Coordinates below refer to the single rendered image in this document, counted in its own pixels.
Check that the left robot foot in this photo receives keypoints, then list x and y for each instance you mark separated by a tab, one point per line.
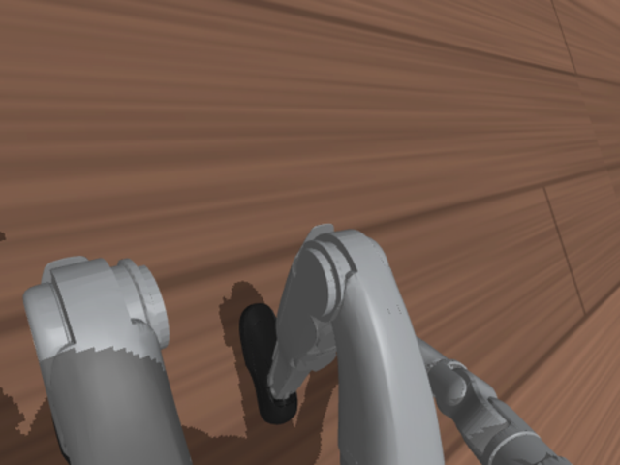
65	456

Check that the right robot arm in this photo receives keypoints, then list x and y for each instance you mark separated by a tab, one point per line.
492	430

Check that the right robot foot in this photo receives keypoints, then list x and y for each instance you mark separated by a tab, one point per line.
257	330

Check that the right robot hand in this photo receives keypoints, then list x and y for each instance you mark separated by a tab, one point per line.
430	355

